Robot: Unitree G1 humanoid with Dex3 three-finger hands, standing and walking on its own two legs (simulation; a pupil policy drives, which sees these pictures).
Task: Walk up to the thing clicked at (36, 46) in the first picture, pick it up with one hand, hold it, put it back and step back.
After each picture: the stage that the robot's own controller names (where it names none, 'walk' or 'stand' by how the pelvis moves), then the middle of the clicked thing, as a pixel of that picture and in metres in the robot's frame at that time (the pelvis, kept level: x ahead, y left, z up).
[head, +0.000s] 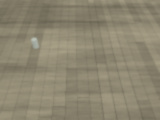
stand; (35, 43) +1.45 +0.48 -0.72
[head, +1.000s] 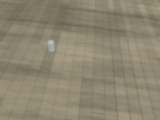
walk; (51, 46) +1.35 +0.21 -0.69
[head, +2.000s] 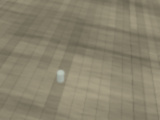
walk; (60, 76) +0.90 +0.10 -0.71
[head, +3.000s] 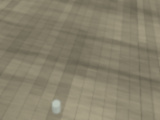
walk; (56, 106) +0.58 +0.12 -0.70
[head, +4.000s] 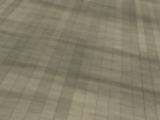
stand; out of the picture +0.44 +0.09 -0.71
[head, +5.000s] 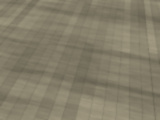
stand; out of the picture +0.42 +0.11 -0.72
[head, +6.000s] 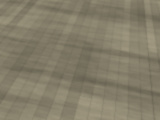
stand; out of the picture +0.43 +0.12 -0.72
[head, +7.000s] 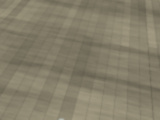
stand; out of the picture +0.44 +0.11 -0.72
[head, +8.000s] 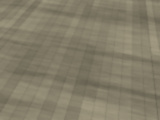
stand; out of the picture +0.41 +0.10 -0.73
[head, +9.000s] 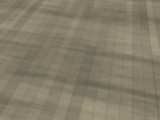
stand; out of the picture +0.41 +0.11 -0.73
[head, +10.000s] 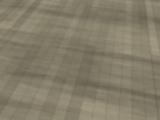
stand; out of the picture +0.40 +0.11 -0.73
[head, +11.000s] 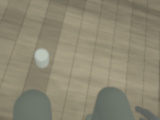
go down; (42, 58) +0.50 +0.13 -0.37
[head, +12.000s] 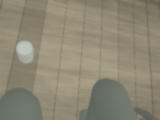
go down; (25, 52) +0.50 +0.16 -0.30
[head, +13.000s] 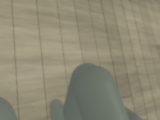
close in; out of the picture +0.49 +0.21 -0.23
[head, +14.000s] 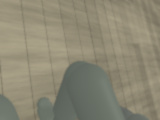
close; out of the picture +0.49 +0.22 -0.23
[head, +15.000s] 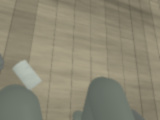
lift; (27, 75) +0.41 +0.14 -0.30
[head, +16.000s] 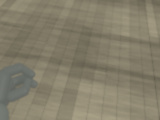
go down; out of the picture +0.34 +0.09 -0.64
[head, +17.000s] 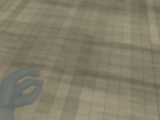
go down; out of the picture +0.29 +0.17 -0.70
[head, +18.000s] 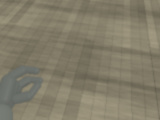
stand; out of the picture +0.26 +0.22 -0.71
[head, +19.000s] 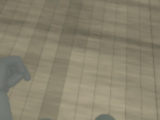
crouch; out of the picture +0.25 +0.30 -0.55
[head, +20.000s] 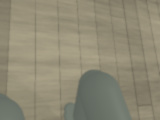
lower; out of the picture +0.19 +0.41 -0.28
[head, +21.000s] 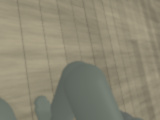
lower; out of the picture +0.10 +0.47 -0.27
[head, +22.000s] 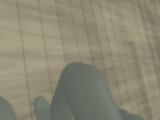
lower; out of the picture +0.03 +0.53 -0.27
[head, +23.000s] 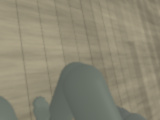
lower; out of the picture -0.03 +0.59 -0.27
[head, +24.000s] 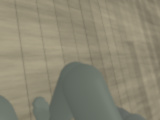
lower; out of the picture -0.09 +0.64 -0.27
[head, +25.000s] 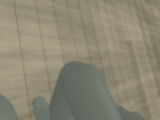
loosen; out of the picture -0.15 +0.69 -0.26
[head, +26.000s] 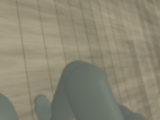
withdraw; out of the picture -0.20 +0.74 -0.26
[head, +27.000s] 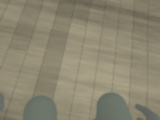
walk; out of the picture -0.08 +0.86 -0.43
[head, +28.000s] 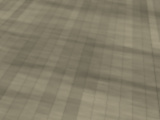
stand; out of the picture -0.12 +0.93 -0.69
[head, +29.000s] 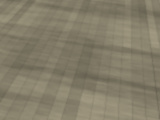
stand; out of the picture -0.15 +1.01 -0.69
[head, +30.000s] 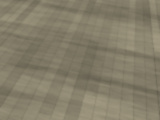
stand; out of the picture -0.18 +1.05 -0.72
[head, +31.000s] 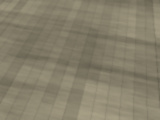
walk; out of the picture -0.20 +1.11 -0.74
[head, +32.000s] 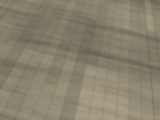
walk; out of the picture -0.09 +1.04 -0.73
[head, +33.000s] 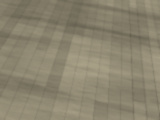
walk; out of the picture +0.14 +1.19 -0.72
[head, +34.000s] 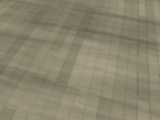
stand; out of the picture +0.38 +1.26 -0.73
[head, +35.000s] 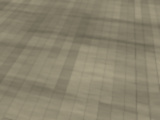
stand; out of the picture +0.32 +1.34 -0.75
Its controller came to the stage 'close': yes
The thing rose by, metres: 0.01
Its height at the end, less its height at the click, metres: -0.02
